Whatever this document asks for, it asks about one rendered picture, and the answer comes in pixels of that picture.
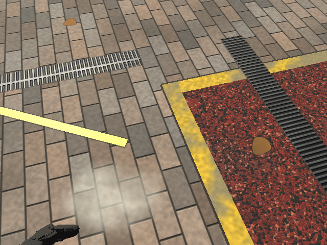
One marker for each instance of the left robot hand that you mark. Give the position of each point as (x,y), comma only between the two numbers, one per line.
(50,234)

